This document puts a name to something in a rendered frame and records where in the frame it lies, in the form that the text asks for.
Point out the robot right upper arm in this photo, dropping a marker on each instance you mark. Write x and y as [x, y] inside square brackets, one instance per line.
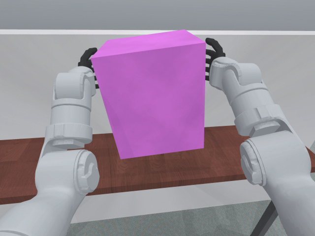
[279, 163]

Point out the left robot hand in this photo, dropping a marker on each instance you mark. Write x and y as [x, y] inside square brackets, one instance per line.
[85, 61]

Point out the carton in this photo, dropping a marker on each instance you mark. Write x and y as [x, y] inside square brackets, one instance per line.
[153, 90]

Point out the right robot forearm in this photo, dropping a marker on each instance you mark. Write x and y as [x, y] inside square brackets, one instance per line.
[254, 110]

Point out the right robot hand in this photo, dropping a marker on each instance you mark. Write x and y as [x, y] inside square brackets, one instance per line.
[214, 54]

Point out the robot left upper arm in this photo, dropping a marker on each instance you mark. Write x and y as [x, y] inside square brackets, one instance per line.
[63, 179]

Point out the left robot forearm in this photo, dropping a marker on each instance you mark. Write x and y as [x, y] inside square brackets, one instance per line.
[71, 108]

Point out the table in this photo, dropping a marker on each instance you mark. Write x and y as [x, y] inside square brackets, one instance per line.
[218, 161]

